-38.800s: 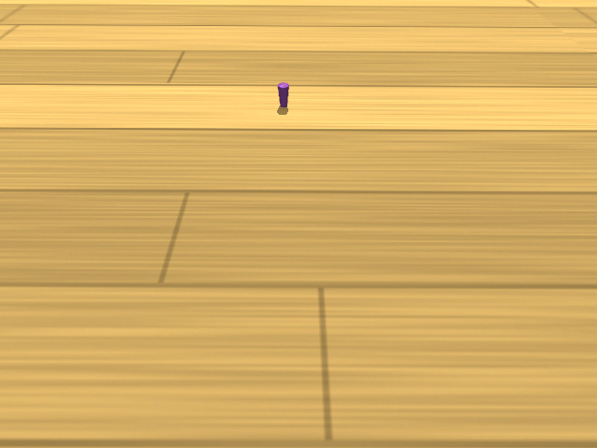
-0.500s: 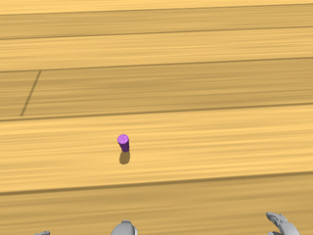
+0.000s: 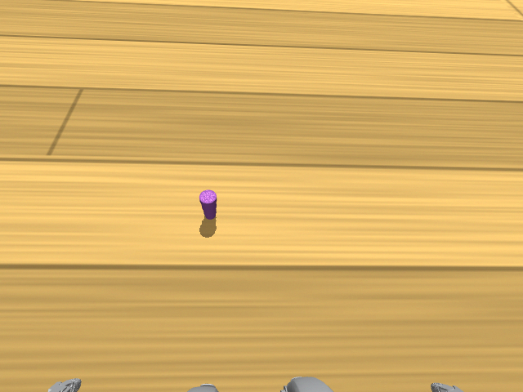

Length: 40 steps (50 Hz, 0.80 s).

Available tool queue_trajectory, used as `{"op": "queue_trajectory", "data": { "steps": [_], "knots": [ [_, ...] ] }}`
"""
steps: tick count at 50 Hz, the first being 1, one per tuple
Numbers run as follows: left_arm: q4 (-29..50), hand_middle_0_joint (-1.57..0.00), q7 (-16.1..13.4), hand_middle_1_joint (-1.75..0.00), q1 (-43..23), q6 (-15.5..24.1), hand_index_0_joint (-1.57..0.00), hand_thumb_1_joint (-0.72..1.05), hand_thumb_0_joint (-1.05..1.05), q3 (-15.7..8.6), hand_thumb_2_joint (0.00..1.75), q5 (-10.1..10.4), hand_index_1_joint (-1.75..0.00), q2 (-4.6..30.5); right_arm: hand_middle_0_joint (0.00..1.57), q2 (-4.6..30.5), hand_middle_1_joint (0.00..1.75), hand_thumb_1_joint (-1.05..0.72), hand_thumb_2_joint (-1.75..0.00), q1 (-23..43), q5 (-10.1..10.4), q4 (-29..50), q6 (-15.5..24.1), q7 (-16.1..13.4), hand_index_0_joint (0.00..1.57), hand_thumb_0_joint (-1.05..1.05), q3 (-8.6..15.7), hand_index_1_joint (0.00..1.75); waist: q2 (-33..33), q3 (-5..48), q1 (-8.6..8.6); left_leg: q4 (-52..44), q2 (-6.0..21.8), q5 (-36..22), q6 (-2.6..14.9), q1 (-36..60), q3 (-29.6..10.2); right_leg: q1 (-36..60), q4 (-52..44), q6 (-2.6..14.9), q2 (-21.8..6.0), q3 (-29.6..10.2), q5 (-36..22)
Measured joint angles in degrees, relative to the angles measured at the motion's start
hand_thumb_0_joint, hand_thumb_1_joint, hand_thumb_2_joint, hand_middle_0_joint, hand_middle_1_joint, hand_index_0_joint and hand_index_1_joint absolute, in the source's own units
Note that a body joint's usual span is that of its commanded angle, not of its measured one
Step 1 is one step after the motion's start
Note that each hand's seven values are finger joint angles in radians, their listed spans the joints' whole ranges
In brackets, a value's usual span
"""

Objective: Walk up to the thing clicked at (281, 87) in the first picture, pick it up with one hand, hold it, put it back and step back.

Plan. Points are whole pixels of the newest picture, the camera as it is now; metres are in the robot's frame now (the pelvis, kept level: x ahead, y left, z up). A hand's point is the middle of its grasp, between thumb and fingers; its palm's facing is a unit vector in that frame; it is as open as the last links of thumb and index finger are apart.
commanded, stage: step back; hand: left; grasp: from above
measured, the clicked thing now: (209, 206) +0.89 +0.20 -0.69
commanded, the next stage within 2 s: stand in 1.38 s
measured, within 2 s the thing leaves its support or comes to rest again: neither
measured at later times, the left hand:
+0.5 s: hand out of the picture -0.08 +0.26 -0.14, palm faces +0.06 -0.90 -0.43, open 7.4 cm
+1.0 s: hand out of the picture -0.16 +0.27 -0.15, palm faces +0.08 -0.93 -0.36, open 7.4 cm
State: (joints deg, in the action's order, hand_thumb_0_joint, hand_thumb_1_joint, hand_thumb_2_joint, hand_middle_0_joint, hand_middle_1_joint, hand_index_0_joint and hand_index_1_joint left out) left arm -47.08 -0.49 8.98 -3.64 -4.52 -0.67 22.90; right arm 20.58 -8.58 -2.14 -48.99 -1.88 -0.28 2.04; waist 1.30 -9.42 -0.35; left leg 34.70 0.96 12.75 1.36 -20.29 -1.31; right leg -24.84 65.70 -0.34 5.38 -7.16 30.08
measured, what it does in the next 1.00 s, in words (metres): walks backwards: right foot, then left foot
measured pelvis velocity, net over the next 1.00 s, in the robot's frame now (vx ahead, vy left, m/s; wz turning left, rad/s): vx -0.17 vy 0.00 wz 0.07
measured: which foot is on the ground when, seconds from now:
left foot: down 0.00-0.16, up 0.18-0.44, down 0.46-1.00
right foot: up 0.00-0.10, down 0.12-1.00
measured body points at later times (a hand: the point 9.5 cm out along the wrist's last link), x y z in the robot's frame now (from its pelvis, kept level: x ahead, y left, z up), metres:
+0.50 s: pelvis -0.16 -0.02 -0.01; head -0.13 -0.03 +0.44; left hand -0.08 +0.31 -0.11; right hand -0.07 -0.33 -0.14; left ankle -0.16 +0.10 -0.73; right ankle -0.10 -0.15 -0.73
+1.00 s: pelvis -0.17 +0.00 +0.00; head -0.16 +0.01 +0.45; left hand -0.16 +0.32 -0.13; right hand -0.08 -0.31 -0.12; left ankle -0.15 +0.12 -0.73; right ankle -0.17 -0.14 -0.72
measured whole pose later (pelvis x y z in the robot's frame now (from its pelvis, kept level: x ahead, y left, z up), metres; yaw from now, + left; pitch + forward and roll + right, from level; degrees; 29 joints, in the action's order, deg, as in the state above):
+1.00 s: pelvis -0.17 +0.00 +0.00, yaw +4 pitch -2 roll +0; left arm -58.0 0.7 13.7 0.3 -2.7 -1.5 21.5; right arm 22.2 -11.2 -2.3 -57.9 0.7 1.2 4.3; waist 0.9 -3.5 -1.9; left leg 34.0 -0.9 15.0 0.4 -16.5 -0.3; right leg -15.4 38.5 0.3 -3.2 -1.0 23.0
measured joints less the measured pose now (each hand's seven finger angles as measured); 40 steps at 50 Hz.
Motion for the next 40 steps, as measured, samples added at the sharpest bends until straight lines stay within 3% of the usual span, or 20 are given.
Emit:
{"op": "queue_trajectory", "data": {
  "steps": [4,6,8,10,11,13,15,18,22,25,27,29,33,36,38,40],
  "knots": [
    [-1.3,-0.21,0.4,-0.29,1.3,0.3,-0.20,0.90,0.00,0.2,0.90,-0.3,-0.30,0.1,0.21,1.1,0.31,-0.90,-0.90,2.1,0.1,2.0,0.0,0.0,0.21,0.01,0.3,0.30,-0.7,0.1,-0.43,0.0,1.7,-2.6,-1.00,-3.0,0.9,7.6,-14.0,-0.53,-2.8,2.3,-0.3],
    [-2.1,-0.21,0.5,-0.29,2.0,0.9,-0.20,0.90,0.00,0.3,0.90,-0.4,-0.30,0.1,0.21,2.0,0.31,-0.90,-0.90,3.1,0.5,2.6,-0.5,0.0,0.21,0.01,0.4,0.30,-1.3,0.4,-0.86,1.4,2.6,-3.3,-1.99,-5.2,1.2,12.3,-26.0,0.13,-4.2,4.0,-5.0],
    [-3.5,-0.21,0.4,-0.29,1.9,1.4,-0.20,0.90,0.00,0.4,0.90,-1.0,-0.30,-1.4,0.21,3.5,0.31,-0.90,-0.90,4.2,1.0,2.2,-1.1,-0.1,0.21,0.01,0.8,0.30,-4.9,-0.4,-0.22,3.9,3.7,-2.2,-1.84,-7.2,-1.8,13.6,-29.3,0.45,-2.4,6.1,-6.4],
    [-3.5,-0.21,0.8,-0.29,2.9,1.2,-0.20,0.90,0.00,0.9,0.90,-1.4,-0.30,-1.9,0.21,3.3,0.30,-0.90,-0.90,3.6,1.4,1.2,-1.9,-0.7,0.21,0.01,1.3,0.30,-4.3,0.6,-0.98,11.5,-0.3,9.5,-1.62,-9.5,-4.8,11.6,-27.6,1.13,-3.3,5.8,-7.1],
    [-3.5,-0.21,0.7,-0.29,3.5,1.2,-0.20,0.90,0.00,1.0,0.90,-1.4,-0.30,-2.0,0.21,3.1,0.30,-0.91,-0.90,3.0,1.6,0.8,-2.2,-0.8,0.21,0.01,1.3,0.30,-3.4,1.1,-1.55,17.0,-2.7,12.6,-1.64,-10.5,-5.8,11.0,-27.5,1.33,-4.2,5.2,-7.7],
    [-3.6,-0.21,0.4,-0.30,4.0,1.2,-0.20,0.90,0.01,1.2,0.90,-1.5,-0.30,-2.4,0.21,3.4,0.30,-0.91,-0.90,1.7,1.9,0.4,-2.1,-0.9,0.20,0.01,1.2,0.30,-2.8,1.6,-1.56,25.6,-5.9,14.4,-1.58,-11.4,-6.8,10.3,-28.4,1.37,-5.6,5.0,-9.3],
    [-3.3,-0.21,0.1,-0.30,3.9,1.4,-0.20,0.90,0.01,1.3,0.90,-1.8,-0.30,-2.5,0.21,3.6,0.30,-0.91,-0.90,0.4,1.9,0.1,-1.7,-0.9,0.20,0.01,1.1,0.30,-2.6,1.8,-1.30,29.6,-6.8,14.7,-1.81,-10.4,-6.3,9.2,-28.8,1.33,-6.4,5.4,-10.5],
    [-2.2,-0.21,-0.3,-0.30,2.9,2.2,-0.20,0.90,0.01,1.2,0.90,-2.0,-0.30,-2.2,0.21,3.6,0.30,-0.91,-0.90,-1.4,1.5,-1.0,-1.6,-0.7,0.20,0.01,1.1,0.30,-3.1,1.8,-1.00,25.6,-5.6,15.5,-2.25,-5.7,-5.0,7.6,-28.4,1.19,-7.0,6.8,-11.7],
    [-1.0,-0.21,-0.3,-0.30,1.5,2.9,-0.20,0.90,0.01,1.0,0.90,-1.6,-0.30,-1.2,0.21,2.7,0.30,-0.91,-0.90,-2.8,0.9,-3.3,-1.3,-0.1,0.20,0.01,1.1,0.30,-2.7,1.9,-0.70,10.2,-2.8,16.8,-1.81,2.9,-1.4,5.3,-26.1,0.87,-8.2,9.1,-12.1],
    [-2.1,-0.21,-0.2,-0.30,0.5,2.4,-0.20,0.90,0.00,1.0,0.90,-1.1,-0.30,-0.2,0.21,0.8,0.30,-0.91,-0.90,-2.5,0.4,-5.6,-0.3,0.3,0.20,0.01,1.4,0.30,0.3,1.4,-1.07,1.1,-4.1,6.7,-0.90,6.9,0.8,4.2,-23.9,0.34,-10.1,7.9,-11.7],
    [-4.0,-0.21,0.1,-0.30,1.0,2.0,-0.20,0.90,0.00,1.2,0.90,-0.7,-0.30,-0.4,0.21,0.3,0.30,-0.91,-0.90,-2.9,0.2,-6.2,0.1,1.0,0.20,0.01,0.9,0.30,-0.1,3.1,-0.56,1.4,-3.5,6.4,0.19,6.0,0.7,3.4,-21.8,0.87,-8.4,6.7,-4.6],
    [-5.7,-0.21,0.6,-0.29,1.8,1.9,-0.20,0.90,0.00,1.2,0.90,-0.3,-0.30,-0.2,0.21,-0.5,0.30,-0.91,-0.90,-2.9,0.0,-6.7,0.7,1.2,0.21,0.01,0.4,0.30,-0.1,4.4,-0.08,0.5,-2.7,5.6,0.50,6.0,0.5,3.2,-18.7,1.27,-6.6,5.3,-2.7],
    [-8.2,-0.21,1.5,-0.29,3.7,2.8,-0.20,0.90,0.01,0.9,0.90,-0.1,-0.30,-0.1,0.21,-1.2,0.30,-0.90,-0.90,-2.4,-0.4,-7.1,1.2,1.6,0.21,0.01,0.1,0.30,-0.1,6.1,-0.05,-0.8,-1.5,4.2,-0.22,5.7,0.8,7.8,-24.6,1.27,-6.2,6.3,-4.2],
    [-10.0,-0.21,1.2,-0.29,4.6,3.9,-0.20,0.90,0.01,0.7,0.90,-0.9,-0.30,-1.3,0.21,-0.5,0.31,-0.90,-0.90,-1.5,-0.1,-6.9,0.7,1.7,0.21,0.01,0.5,0.30,-2.6,6.0,-0.31,1.7,0.5,6.2,-0.82,4.8,-0.1,12.0,-33.3,1.11,-4.3,7.7,-13.2],
    [-10.4,-0.21,1.2,-0.29,5.5,4.6,-0.20,0.90,0.01,0.8,0.90,-1.5,-0.30,-1.9,0.21,-0.3,0.30,-0.90,-0.90,-1.6,0.2,-7.1,0.4,1.5,0.21,0.01,0.8,0.30,-2.9,6.7,-0.93,6.2,-0.7,12.1,-0.74,2.8,-2.1,11.8,-33.8,1.70,-4.2,7.9,-13.7],
    [-10.5,-0.21,1.0,-0.30,5.8,5.1,-0.20,0.90,0.01,0.9,0.90,-1.7,-0.30,-2.5,0.21,0.4,0.30,-0.90,-0.90,-1.8,0.5,-7.3,0.6,1.6,0.21,0.01,1.1,0.30,-2.8,6.6,-1.69,10.5,-1.9,13.4,-0.84,0.9,-2.8,12.0,-34.5,2.21,-4.8,7.8,-13.8]
  ]
}}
